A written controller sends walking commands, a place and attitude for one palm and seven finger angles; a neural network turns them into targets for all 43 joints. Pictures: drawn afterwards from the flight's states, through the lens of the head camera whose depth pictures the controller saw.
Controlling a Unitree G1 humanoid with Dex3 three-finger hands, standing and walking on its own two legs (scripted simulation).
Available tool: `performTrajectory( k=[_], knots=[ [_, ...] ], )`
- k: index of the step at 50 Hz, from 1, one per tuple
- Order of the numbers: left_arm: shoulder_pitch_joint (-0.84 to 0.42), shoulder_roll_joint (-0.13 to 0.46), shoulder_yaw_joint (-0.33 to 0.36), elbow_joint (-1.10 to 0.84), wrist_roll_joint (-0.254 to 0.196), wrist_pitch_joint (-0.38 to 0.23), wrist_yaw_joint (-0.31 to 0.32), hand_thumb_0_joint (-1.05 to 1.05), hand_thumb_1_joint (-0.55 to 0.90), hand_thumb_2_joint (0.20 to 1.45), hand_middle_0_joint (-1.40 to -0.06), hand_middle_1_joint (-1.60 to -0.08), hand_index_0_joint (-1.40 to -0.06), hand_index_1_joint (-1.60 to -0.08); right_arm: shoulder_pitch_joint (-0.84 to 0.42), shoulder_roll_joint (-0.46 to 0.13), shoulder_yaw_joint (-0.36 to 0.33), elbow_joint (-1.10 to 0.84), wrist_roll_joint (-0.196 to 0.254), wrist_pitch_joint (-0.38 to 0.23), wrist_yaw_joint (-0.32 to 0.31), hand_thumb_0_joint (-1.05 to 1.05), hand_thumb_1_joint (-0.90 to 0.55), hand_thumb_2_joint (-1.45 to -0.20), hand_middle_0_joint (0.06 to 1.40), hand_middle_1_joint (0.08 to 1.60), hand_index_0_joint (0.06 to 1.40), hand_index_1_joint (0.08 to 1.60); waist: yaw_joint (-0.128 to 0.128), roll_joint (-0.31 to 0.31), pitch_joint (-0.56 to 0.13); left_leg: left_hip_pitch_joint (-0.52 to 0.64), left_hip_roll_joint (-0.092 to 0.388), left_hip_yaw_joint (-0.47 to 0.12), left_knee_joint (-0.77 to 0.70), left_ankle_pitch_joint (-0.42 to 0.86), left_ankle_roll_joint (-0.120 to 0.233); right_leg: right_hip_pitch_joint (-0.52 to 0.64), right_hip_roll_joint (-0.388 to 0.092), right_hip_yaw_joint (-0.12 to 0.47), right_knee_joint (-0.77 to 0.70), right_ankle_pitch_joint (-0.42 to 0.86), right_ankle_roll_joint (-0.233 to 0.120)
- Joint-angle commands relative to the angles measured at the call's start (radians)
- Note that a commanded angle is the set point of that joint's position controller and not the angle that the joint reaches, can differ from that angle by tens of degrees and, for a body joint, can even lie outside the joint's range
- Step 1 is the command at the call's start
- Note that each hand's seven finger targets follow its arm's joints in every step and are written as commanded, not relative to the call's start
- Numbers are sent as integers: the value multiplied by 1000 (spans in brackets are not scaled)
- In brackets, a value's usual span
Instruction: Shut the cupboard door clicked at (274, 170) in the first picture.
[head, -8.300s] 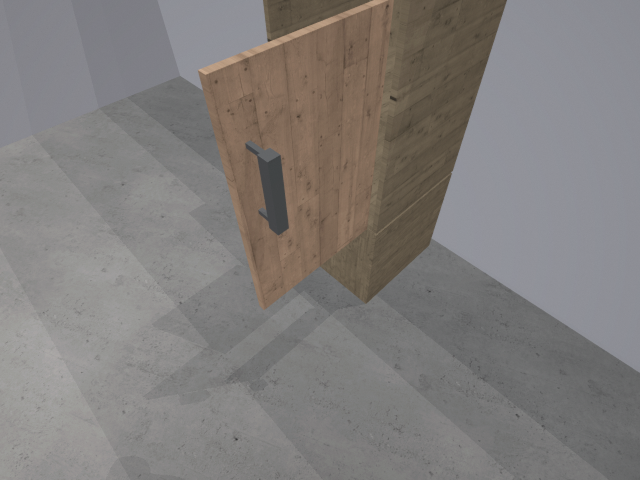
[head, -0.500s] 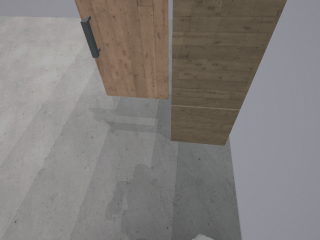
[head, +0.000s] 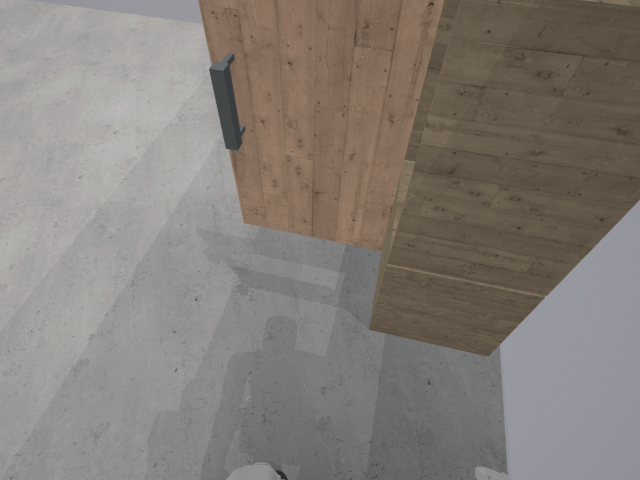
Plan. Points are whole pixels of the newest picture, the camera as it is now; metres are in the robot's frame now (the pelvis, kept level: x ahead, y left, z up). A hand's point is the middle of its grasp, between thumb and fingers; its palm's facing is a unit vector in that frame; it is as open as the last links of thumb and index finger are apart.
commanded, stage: take the last steps up to it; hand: left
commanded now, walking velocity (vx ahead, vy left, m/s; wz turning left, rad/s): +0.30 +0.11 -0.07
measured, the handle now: (231, 103) +0.71 +0.24 +0.06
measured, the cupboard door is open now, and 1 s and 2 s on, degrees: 90 90 90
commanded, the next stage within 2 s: come to a stop and stand still in 0.34 s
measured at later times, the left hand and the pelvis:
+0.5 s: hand (217, 365) +0.29 +0.20 -0.14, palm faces -0.04 -0.97 -0.22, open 7.3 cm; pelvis +0.18 +0.02 +0.02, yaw -3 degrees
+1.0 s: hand (191, 368) +0.29 +0.24 -0.16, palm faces -0.04 -0.96 -0.29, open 7.3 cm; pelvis +0.21 +0.04 +0.00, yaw -6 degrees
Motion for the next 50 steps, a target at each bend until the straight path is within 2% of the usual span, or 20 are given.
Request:
performTrajectory(
  k=[1,6,14,16,17,19,20,22,24,27,31,32,34,36,42,45,47,48,49,50],
  knots=[
    [-156,67,9,-169,-6,-28,7,0,900,900,-200,-300,-200,-300,341,-219,-46,58,-5,0,-56,0,-900,-900,200,300,200,300,-147,225,-152,450,343,-460,-294,-176,196,-601,60,100,720,-72,-91],
    [-93,46,13,-128,3,6,-9,0,900,900,-200,-300,-200,-300,174,-90,-7,25,-3,-24,-64,0,-900,-900,200,300,200,300,-29,110,-61,206,235,-197,-371,-53,149,-476,5,107,549,108,-74],
    [-215,46,8,-188,6,12,-9,0,900,900,-200,-300,-200,-300,216,-92,-7,66,-7,-12,-55,0,-900,-900,200,300,200,300,-34,70,-6,212,201,-116,-341,25,163,-285,66,45,96,173,-71],
    [-155,73,18,-176,6,6,-6,0,900,900,-200,-300,-200,-300,204,-85,0,71,-4,-9,-54,0,-900,-900,200,300,200,300,9,17,-15,141,155,-78,-239,6,116,-105,89,37,-47,249,-79],
    [-81,108,28,-155,7,1,-3,0,900,900,-200,-300,-200,-300,192,-73,2,71,3,-9,-52,0,-900,-900,200,300,200,300,44,-29,-36,77,85,-27,-121,-59,70,27,63,90,-123,258,-93],
    [63,265,56,-126,-1,-10,7,0,900,900,-200,-300,-200,-300,212,-52,2,34,7,-4,-41,0,-900,-900,200,300,200,300,75,-304,-90,-198,-76,42,341,-483,-24,230,-321,615,-370,250,-296],
    [37,226,53,-130,-7,-18,21,0,900,900,-200,-300,-200,-300,184,-77,-8,38,6,10,-47,0,-900,-900,200,300,200,300,63,-245,-68,-204,-23,-79,472,-453,-25,135,-329,622,-401,246,-317],
    [-80,165,37,-162,-8,-23,26,0,900,900,-200,-300,-200,-300,139,-44,-5,44,8,11,-46,0,-900,-900,200,300,200,300,14,-123,-16,-221,28,-133,505,-308,-42,37,-258,429,-380,429,-284],
    [-141,123,19,-170,-5,-35,28,0,900,900,-200,-300,-200,-300,186,4,11,68,13,26,-48,0,-900,-900,200,300,200,300,-35,-112,-66,-86,25,-101,368,-266,-68,-28,-182,226,-313,858,-242],
    [-174,165,23,-161,-5,-20,36,0,900,900,-200,-300,-200,-300,218,36,20,84,25,44,-51,0,-900,-900,200,300,200,300,-46,-125,-124,29,-36,-31,150,-186,-86,-5,-104,117,-216,1060,-210],
    [-181,183,32,-159,-11,21,42,0,900,900,-200,-300,-200,-300,231,-21,-6,76,18,63,-57,0,-900,-900,200,300,200,300,-61,-125,-100,167,-32,-27,-70,94,-69,-86,-60,93,-95,806,-137],
    [-155,165,27,-164,-14,32,41,0,900,900,-200,-300,-200,-300,228,-64,-15,70,14,59,-60,0,-900,-900,200,300,200,300,-54,-19,-121,258,54,-91,-76,388,-32,-160,-17,72,-31,646,-94],
    [-120,99,9,-189,-17,49,53,0,900,900,-200,-300,-200,-300,269,-175,-37,58,8,58,-71,0,-900,-900,200,300,200,300,-80,221,-142,274,319,-314,-144,821,139,-240,137,38,225,-116,-39],
    [-159,106,16,-198,-18,66,53,0,900,900,-200,-300,-200,-300,233,-178,-33,46,0,56,-94,0,-900,-900,200,300,200,300,-87,255,-122,228,361,-365,-137,915,223,-337,152,162,519,-231,-45],
    [-155,113,32,-212,-18,83,28,0,900,900,-200,-300,-200,-300,84,-170,-40,-12,-4,62,-100,0,-900,-900,200,300,200,300,-58,160,-154,222,286,-264,-155,465,170,-321,140,170,403,-91,-38],
    [-123,104,26,-218,-12,75,22,0,900,900,-200,-300,-200,-300,65,-172,-44,-13,-4,65,-90,0,-900,-900,200,300,200,300,-51,183,-132,170,272,-253,-158,319,144,-207,135,123,137,-31,-56],
    [-41,129,30,-196,-7,66,21,0,900,900,-200,-300,-200,-300,49,-166,-46,-24,10,72,-80,0,-900,-900,200,300,200,300,-14,81,-146,77,181,-199,-84,90,74,-46,134,112,-145,216,-55],
    [-8,109,0,-205,3,52,57,0,900,900,-200,-300,-200,-300,-6,-152,-49,-75,37,48,-82,0,-900,-900,200,300,200,300,21,-82,-137,178,113,-54,68,49,-17,-168,61,229,-327,366,-45],
    [-117,214,8,-280,18,41,57,0,900,900,-200,-300,-200,-300,56,-67,-33,-133,23,61,-53,0,-900,-900,200,300,200,300,-54,-235,-76,-14,-28,-19,227,-271,-36,-199,-72,410,-296,374,-119],
    [-121,232,9,-300,19,27,52,0,900,900,-200,-300,-200,-300,36,-41,-20,-154,1,68,-40,0,-900,-900,200,300,200,300,-38,-26,-131,-9,-38,-46,272,-289,-39,-146,-130,421,-238,558,-205]
  ],
)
